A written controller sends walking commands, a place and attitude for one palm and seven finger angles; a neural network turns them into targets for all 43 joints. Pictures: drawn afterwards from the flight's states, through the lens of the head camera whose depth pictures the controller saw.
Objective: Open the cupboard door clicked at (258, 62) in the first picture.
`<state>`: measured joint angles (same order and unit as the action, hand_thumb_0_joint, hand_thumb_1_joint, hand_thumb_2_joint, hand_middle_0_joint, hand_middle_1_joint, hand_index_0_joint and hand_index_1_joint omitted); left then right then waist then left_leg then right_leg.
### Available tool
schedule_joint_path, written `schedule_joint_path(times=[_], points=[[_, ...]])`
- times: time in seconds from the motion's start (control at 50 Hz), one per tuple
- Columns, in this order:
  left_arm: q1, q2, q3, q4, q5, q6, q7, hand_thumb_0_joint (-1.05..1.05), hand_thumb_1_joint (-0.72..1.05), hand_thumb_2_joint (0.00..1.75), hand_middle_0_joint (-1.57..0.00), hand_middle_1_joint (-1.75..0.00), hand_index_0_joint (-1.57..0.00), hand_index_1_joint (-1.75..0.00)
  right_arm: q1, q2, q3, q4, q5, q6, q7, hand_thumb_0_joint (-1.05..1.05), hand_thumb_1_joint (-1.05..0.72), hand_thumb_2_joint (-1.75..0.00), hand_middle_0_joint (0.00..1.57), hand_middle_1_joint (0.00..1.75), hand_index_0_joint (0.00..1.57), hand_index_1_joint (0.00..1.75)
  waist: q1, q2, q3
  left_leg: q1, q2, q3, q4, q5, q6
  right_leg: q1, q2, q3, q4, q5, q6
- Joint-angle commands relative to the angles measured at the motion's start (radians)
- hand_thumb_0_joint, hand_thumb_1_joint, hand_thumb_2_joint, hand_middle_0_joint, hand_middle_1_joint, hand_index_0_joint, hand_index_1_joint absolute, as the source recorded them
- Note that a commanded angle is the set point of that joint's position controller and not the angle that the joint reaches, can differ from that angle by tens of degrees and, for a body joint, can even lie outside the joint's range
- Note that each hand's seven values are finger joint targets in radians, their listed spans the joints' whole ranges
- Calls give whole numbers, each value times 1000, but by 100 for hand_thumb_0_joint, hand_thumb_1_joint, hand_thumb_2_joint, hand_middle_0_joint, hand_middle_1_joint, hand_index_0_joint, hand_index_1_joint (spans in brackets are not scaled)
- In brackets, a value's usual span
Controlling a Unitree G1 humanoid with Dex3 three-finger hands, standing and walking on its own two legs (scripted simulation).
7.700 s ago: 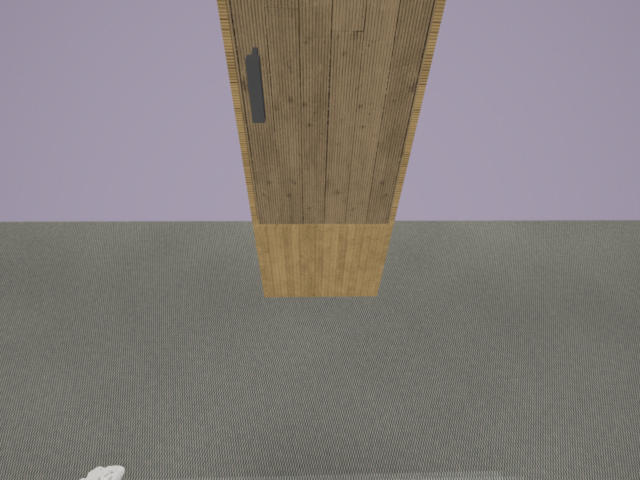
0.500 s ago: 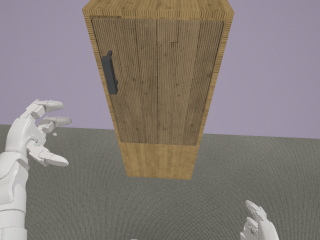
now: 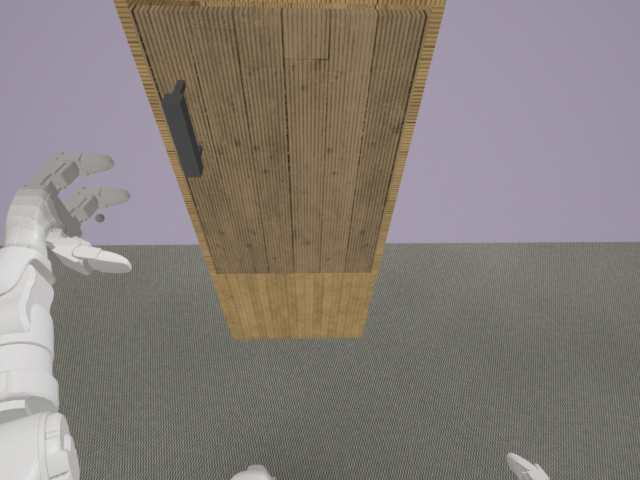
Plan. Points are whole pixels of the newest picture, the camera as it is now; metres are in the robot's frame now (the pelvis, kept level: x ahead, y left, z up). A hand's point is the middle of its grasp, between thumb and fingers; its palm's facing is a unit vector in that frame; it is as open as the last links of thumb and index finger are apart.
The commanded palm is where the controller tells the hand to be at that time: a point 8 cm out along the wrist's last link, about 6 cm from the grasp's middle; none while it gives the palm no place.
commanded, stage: move the hooked fingers beside the handle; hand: left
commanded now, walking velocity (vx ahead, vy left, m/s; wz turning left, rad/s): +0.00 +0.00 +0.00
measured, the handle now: (187, 129) +0.57 +0.23 +0.11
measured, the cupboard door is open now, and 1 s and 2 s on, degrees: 0 0 0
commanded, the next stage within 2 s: slide the fingers in behind the handle in 1.74 s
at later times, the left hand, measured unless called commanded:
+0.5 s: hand (125, 175) +0.45 +0.28 +0.13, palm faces +0.06 -1.00 +0.01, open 14.0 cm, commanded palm +0.44 +0.32 +0.13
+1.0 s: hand (134, 144) +0.52 +0.29 +0.13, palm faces +0.08 -1.00 +0.01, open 14.0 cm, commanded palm +0.50 +0.33 +0.12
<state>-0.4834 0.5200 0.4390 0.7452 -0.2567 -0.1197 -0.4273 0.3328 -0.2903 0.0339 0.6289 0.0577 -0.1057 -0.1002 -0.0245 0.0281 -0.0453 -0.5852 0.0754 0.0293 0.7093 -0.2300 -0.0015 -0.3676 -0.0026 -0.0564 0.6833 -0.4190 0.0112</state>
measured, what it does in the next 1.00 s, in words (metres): stands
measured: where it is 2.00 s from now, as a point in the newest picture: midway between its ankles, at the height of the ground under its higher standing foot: outside the picture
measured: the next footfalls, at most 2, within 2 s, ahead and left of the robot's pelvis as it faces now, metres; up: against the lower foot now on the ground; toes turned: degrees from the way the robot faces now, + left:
none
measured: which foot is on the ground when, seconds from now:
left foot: down 0.00-1.00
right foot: down 0.00-1.00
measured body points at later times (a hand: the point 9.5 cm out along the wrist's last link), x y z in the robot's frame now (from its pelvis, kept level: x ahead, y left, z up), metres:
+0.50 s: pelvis +0.00 +0.00 -0.01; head +0.07 +0.02 +0.43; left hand +0.45 +0.33 +0.13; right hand +0.05 -0.27 -0.11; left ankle +0.08 +0.12 -0.71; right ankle -0.04 -0.13 -0.71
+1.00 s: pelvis +0.01 +0.00 -0.02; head +0.12 +0.03 +0.42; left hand +0.51 +0.34 +0.13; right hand -0.01 -0.28 -0.12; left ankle +0.08 +0.12 -0.71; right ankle -0.04 -0.13 -0.71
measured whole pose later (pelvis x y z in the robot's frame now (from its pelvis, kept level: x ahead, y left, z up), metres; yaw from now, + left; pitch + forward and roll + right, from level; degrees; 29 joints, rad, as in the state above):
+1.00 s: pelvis +0.01 +0.00 -0.02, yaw -2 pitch +17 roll -4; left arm -1.00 0.82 0.52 1.30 -0.09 -0.22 -0.43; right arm 0.43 -0.29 0.04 0.64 0.03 0.06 -0.08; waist -0.17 0.02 -0.07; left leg -0.85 0.11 0.02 0.84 -0.29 0.00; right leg -0.62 0.03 -0.05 0.78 -0.45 0.01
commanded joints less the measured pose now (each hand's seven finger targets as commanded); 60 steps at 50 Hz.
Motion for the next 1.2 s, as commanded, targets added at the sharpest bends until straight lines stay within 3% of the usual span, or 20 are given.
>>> schedule_joint_path(times=[0.0,0.04,0.18,0.2,0.22,0.28,0.36,0.38,0.4,0.5,0.54,0.62,0.68,0.8,0.84,0.88,0.92,1.02,1.08,1.18], points=[[-453,321,65,-163,-15,-90,-2,0,-50,30,-30,-120,-30,-120,-1,-158,-63,-110,-2,-29,-14,0,-90,-90,20,30,20,30,-21,74,-300,373,-52,-50,-54,92,35,-174,53,12,-110,232,-22],[-500,301,39,-136,-5,-97,0,0,-50,30,-30,-120,-30,-120,7,-157,-65,-106,-3,-23,-11,0,-90,-90,20,30,20,30,-27,92,-301,380,-51,-56,-52,89,33,-192,54,8,-104,222,-24],[-579,393,94,22,18,-128,0,0,-50,30,-30,-120,-30,-120,55,-169,-68,-87,-11,14,-9,0,-90,-90,20,30,20,30,-39,49,-319,325,-48,-47,-18,105,42,-194,57,17,-84,244,-21],[-601,422,108,16,27,-139,-1,0,-50,30,-30,-120,-30,-120,57,-171,-70,-88,-10,19,-8,0,-90,-90,20,30,20,30,-37,78,-345,339,-45,-48,-15,123,39,-199,56,17,-75,259,-20],[-584,395,85,38,30,-140,-6,0,-50,30,-30,-120,-30,-120,58,-167,-69,-94,-11,23,-4,0,-90,-90,20,30,20,30,-36,112,-348,344,-47,-45,-12,120,36,-211,56,18,-73,254,-21],[-647,390,68,73,37,-157,-12,0,-50,30,-30,-120,-30,-120,78,-171,-71,-86,-14,39,-6,0,-90,-90,20,30,20,30,-58,71,-334,329,-42,-53,-2,112,40,-237,62,12,-67,237,-21],[-726,387,44,105,50,-163,-9,0,-50,30,-30,-120,-30,-120,97,-175,-75,-72,-14,53,-5,0,-90,-90,20,30,20,30,-79,117,-339,356,-34,-68,1,94,36,-301,61,9,-65,198,-20],[-738,378,40,124,49,-164,-6,0,-50,30,-30,-120,-30,-120,107,-175,-74,-66,-17,55,-7,0,-90,-90,20,30,20,30,-86,82,-336,342,-36,-69,5,96,41,-294,63,8,-64,201,-21],[-746,418,67,136,55,-166,-1,0,-50,30,-30,-120,-30,-120,111,-180,-77,-62,-17,59,-7,0,-90,-90,20,30,20,30,-81,96,-355,345,-32,-66,8,101,39,-295,61,12,-63,206,-18],[-788,450,79,148,82,-179,17,0,-50,30,-30,-120,-30,-120,139,-180,-78,-57,-25,77,1,0,-90,-90,20,30,20,30,-81,130,-423,367,-30,-70,29,159,37,-298,63,11,-40,243,-19],[-785,455,82,185,86,-179,20,0,-50,30,-30,-120,-30,-120,146,-180,-78,-55,-25,87,2,0,-90,-90,20,30,20,30,-91,103,-396,341,-30,-64,34,155,39,-300,64,12,-42,250,-16],[-814,489,92,207,105,-188,24,0,-50,30,-30,-120,-30,-120,161,-183,-78,-52,-27,102,4,0,-90,-90,20,30,20,30,-94,138,-414,340,-28,-64,44,175,39,-309,66,14,-31,263,-17],[-842,521,108,253,112,-182,25,0,-50,30,-30,-120,-30,-120,181,-187,-74,-46,-30,115,2,0,-90,-90,20,30,20,30,-109,95,-387,294,-29,-61,53,167,45,-309,70,16,-32,266,-14],[-896,598,132,291,136,-185,13,0,-50,30,-30,-120,-30,-120,210,-195,-75,-41,-30,136,0,0,-90,-90,20,30,20,30,-126,124,-439,293,-26,-58,82,206,47,-318,71,27,-23,306,-8],[-924,562,90,297,142,-182,3,0,-50,30,-30,-120,-30,-120,215,-191,-74,-38,-31,142,2,0,-90,-90,20,30,20,30,-139,160,-422,302,-25,-61,86,205,44,-352,72,21,-22,292,-9],[-928,579,102,339,137,-172,-3,0,-50,30,-30,-120,-30,-120,228,-196,-70,-36,-32,146,-1,0,-90,-90,20,30,20,30,-148,124,-403,279,-24,-62,90,196,50,-358,76,21,-27,284,-9],[-948,617,116,339,143,-164,-9,0,-50,30,-30,-120,-30,-120,236,-200,-71,-36,-31,152,-3,0,-90,-90,20,30,20,30,-147,140,-437,276,-24,-60,97,212,49,-349,73,25,-21,305,-6],[-855,613,136,323,143,-162,-20,0,-50,30,-30,-120,-30,-120,245,-195,-75,-55,-38,168,10,0,-90,-90,20,30,20,30,-116,175,-489,315,-23,-58,114,285,43,-345,80,14,-3,349,-11],[-888,609,135,303,135,-161,-22,0,-50,30,-30,-120,-30,-120,247,-196,-74,-57,-39,177,10,0,-90,-90,20,30,20,30,-127,157,-464,294,-24,-58,111,269,48,-343,83,13,-3,343,-12],[-918,586,126,235,133,-181,-4,0,-50,30,-30,-120,-30,-120,246,-195,-77,-52,-41,181,13,0,-90,-90,20,30,20,30,-132,209,-479,359,-19,-72,112,276,43,-387,88,6,-2,309,-19]])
